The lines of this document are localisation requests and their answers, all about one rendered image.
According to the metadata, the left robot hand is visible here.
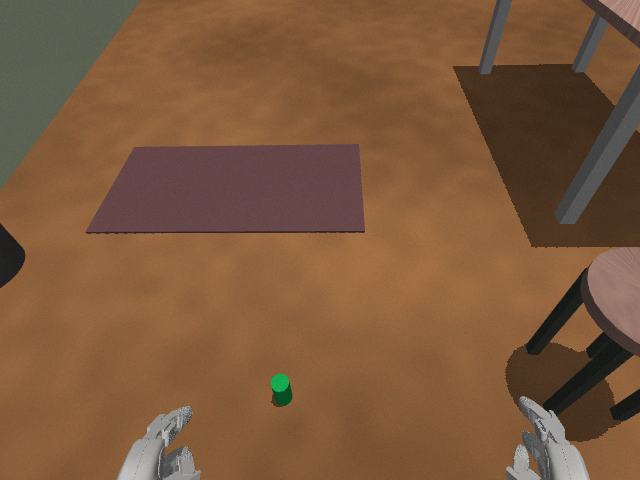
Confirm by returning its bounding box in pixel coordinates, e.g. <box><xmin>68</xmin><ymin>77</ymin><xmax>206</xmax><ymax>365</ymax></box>
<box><xmin>116</xmin><ymin>406</ymin><xmax>201</xmax><ymax>480</ymax></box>

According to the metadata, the stool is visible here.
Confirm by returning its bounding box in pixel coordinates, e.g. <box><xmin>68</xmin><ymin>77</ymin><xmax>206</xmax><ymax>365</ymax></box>
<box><xmin>526</xmin><ymin>247</ymin><xmax>640</xmax><ymax>421</ymax></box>

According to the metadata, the right robot hand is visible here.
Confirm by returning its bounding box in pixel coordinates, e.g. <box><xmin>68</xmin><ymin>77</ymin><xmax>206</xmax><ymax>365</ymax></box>
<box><xmin>506</xmin><ymin>396</ymin><xmax>590</xmax><ymax>480</ymax></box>

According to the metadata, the table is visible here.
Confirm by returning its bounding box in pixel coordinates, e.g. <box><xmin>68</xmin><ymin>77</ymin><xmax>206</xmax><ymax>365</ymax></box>
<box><xmin>478</xmin><ymin>0</ymin><xmax>640</xmax><ymax>224</ymax></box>

